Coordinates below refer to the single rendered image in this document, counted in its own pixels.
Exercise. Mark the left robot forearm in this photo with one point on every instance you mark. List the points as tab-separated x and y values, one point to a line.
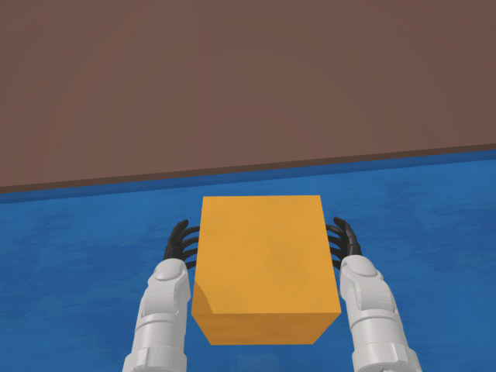
158	344

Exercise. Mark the right robot forearm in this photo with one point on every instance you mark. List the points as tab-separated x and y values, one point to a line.
378	337

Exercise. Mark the robot right hand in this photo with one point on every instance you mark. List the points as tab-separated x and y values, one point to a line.
347	241

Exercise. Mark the robot left hand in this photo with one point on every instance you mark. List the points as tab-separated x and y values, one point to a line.
176	246

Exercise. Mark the carton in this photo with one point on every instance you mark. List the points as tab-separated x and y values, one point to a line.
264	273

